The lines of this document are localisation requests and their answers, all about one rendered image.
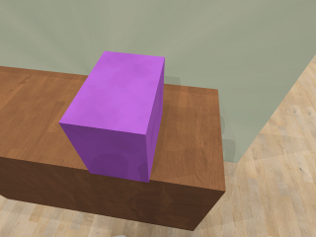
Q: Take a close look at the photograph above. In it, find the carton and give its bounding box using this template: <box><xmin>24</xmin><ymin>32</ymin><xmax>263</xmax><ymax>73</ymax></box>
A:
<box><xmin>59</xmin><ymin>51</ymin><xmax>165</xmax><ymax>183</ymax></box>

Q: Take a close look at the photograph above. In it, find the pedestal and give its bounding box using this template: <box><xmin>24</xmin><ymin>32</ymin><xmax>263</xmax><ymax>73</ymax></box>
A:
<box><xmin>0</xmin><ymin>66</ymin><xmax>226</xmax><ymax>231</ymax></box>

